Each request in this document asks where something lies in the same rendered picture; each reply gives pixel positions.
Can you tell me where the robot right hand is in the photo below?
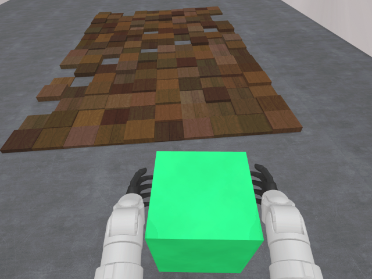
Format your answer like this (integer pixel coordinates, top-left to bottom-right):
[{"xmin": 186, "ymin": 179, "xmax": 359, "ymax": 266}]
[{"xmin": 250, "ymin": 164, "xmax": 278, "ymax": 205}]

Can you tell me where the right robot forearm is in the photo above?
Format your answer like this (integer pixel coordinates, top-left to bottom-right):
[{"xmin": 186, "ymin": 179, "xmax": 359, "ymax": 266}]
[{"xmin": 261, "ymin": 190, "xmax": 323, "ymax": 279}]

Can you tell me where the left robot forearm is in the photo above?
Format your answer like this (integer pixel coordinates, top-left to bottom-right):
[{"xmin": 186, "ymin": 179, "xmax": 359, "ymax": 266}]
[{"xmin": 94, "ymin": 193, "xmax": 145, "ymax": 279}]

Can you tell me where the carton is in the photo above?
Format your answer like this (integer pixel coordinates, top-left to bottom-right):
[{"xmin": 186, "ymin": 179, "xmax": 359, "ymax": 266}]
[{"xmin": 145, "ymin": 151, "xmax": 264, "ymax": 273}]

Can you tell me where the robot left hand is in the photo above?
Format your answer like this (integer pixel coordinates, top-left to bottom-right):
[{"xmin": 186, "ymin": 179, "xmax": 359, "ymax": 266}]
[{"xmin": 126, "ymin": 168, "xmax": 153, "ymax": 207}]

